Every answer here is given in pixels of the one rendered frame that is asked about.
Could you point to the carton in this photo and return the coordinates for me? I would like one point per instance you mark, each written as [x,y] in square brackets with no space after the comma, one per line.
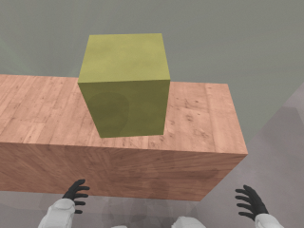
[125,81]

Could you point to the left robot forearm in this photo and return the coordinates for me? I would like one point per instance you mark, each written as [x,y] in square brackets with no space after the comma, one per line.
[59,215]

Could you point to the robot right hand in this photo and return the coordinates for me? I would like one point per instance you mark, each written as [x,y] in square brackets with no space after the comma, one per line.
[257,206]

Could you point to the pedestal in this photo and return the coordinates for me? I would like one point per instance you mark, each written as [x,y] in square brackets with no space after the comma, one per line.
[48,140]

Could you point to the robot left hand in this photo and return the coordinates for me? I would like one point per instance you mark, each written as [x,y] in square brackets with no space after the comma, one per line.
[72,195]

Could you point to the right robot thigh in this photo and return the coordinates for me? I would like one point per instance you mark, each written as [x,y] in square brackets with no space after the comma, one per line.
[187,222]

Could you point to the right robot forearm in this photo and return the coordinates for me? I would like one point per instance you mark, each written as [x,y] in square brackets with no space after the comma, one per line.
[266,221]

